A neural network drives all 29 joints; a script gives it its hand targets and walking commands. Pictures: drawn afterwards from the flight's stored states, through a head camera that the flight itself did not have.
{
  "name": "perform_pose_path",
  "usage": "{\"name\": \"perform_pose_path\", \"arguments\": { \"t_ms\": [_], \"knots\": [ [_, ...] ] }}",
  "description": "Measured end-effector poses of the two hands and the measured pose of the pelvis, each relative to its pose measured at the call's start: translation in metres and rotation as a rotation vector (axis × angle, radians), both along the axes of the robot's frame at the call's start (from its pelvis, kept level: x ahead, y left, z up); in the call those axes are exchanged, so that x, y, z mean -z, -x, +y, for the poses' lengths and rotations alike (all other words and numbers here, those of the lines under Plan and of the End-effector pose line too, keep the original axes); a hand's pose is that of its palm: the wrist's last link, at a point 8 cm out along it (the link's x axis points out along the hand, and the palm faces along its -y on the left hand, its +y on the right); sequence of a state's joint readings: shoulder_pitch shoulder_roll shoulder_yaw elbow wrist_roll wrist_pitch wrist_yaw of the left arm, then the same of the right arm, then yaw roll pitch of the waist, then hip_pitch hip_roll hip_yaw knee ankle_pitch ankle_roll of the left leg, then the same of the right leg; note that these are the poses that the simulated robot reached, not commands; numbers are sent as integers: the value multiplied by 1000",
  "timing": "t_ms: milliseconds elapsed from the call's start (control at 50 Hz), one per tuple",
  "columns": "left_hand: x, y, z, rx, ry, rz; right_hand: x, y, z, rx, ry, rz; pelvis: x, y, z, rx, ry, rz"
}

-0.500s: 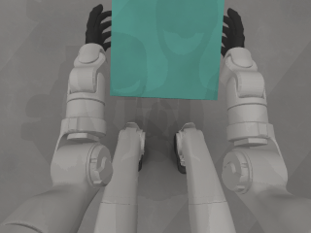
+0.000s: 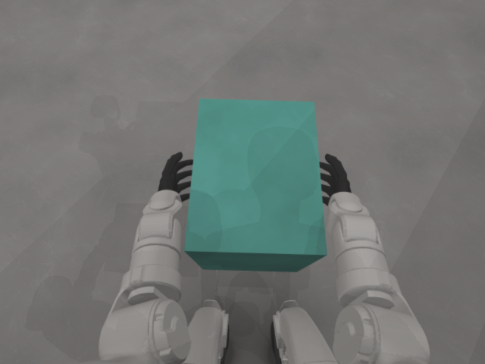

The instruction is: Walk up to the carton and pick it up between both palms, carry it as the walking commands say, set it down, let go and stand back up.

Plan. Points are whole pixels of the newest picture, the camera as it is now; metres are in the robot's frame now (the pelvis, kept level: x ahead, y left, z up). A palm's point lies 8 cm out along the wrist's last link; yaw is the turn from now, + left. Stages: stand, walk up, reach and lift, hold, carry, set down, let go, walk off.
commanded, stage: reach and lift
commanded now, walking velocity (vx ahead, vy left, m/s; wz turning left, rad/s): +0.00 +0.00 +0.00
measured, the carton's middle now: (252, 194) +0.41 -0.01 -0.10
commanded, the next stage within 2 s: none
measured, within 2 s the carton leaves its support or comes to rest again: neither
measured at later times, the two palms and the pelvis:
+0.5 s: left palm (163, 190) +0.37 +0.13 +0.03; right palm (356, 195) +0.36 -0.16 +0.02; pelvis +0.03 -0.01 +0.05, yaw -1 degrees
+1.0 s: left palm (142, 188) +0.34 +0.14 +0.09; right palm (372, 197) +0.33 -0.15 +0.09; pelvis +0.03 +0.00 +0.08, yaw +0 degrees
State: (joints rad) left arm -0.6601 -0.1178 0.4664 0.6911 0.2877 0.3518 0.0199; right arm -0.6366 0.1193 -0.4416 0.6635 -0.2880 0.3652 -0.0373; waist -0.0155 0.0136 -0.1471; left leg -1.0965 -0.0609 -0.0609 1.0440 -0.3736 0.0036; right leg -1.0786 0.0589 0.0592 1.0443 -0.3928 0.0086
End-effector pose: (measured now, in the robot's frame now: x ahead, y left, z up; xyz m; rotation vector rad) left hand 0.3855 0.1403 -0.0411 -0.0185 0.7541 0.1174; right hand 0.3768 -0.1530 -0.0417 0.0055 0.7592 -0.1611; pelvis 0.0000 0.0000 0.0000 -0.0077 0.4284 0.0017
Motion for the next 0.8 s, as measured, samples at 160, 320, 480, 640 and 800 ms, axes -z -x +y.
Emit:
{"name": "perform_pose_path", "arguments": {
  "t_ms": [160, 320, 480, 640, 800],
  "knots": [
    [-17, 6, -3, -12, 22, -30, -18, 7, -3, 17, -11, -32, -20, -16, -1, 5, -5, -21],
    [-46, 8, -4, -12, 10, -44, -46, 8, -4, 16, -18, -44, -37, -27, -4, 11, -11, -80],
    [-65, 18, -6, -10, 2, -26, -61, 19, -6, 8, -19, -26, -53, -34, -7, 16, -12, -146],
    [-85, 28, -2, -8, 7, -36, -82, 29, -2, 4, -11, -35, -63, -35, -9, 12, -9, -216],
    [-114, 32, 2, 5, -3, -69, -111, 33, 2, 6, -8, -68, -71, -32, -5, 1, -3, -299]
  ]
}}
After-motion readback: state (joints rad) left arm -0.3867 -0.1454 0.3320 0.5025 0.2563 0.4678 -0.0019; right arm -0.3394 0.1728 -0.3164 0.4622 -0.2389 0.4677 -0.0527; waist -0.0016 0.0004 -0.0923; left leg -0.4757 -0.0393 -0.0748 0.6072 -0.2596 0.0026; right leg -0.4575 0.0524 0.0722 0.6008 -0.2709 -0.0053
